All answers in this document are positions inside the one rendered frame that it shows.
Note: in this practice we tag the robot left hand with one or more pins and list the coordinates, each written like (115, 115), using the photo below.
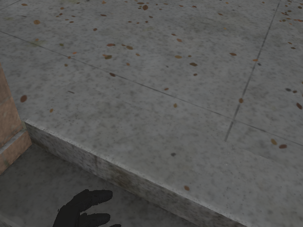
(69, 215)

